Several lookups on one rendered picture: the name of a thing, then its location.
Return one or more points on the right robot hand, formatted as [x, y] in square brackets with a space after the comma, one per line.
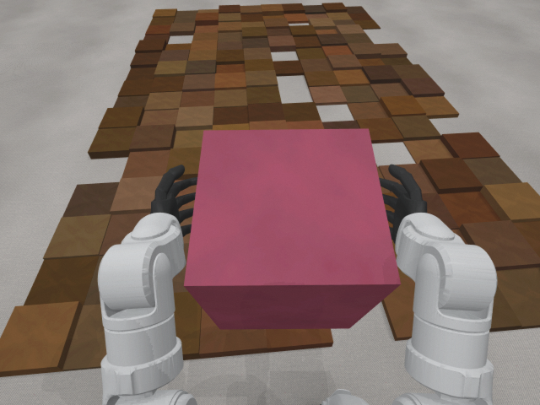
[409, 198]

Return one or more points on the robot right forearm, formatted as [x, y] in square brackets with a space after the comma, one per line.
[455, 285]

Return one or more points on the carton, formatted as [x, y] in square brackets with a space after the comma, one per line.
[289, 230]

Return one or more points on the left robot hand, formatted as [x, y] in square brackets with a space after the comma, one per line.
[165, 200]

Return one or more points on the right robot shin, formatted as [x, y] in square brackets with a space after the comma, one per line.
[341, 391]

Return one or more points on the robot left forearm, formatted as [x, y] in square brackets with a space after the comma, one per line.
[137, 307]

